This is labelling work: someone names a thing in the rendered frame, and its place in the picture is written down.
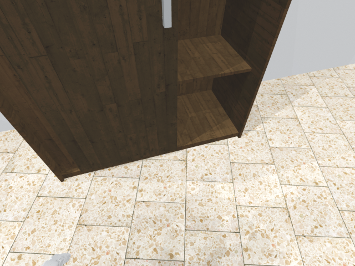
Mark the left robot hand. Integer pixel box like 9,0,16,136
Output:
41,253,70,266

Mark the wardrobe door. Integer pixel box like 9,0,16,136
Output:
0,0,178,172
0,51,78,171

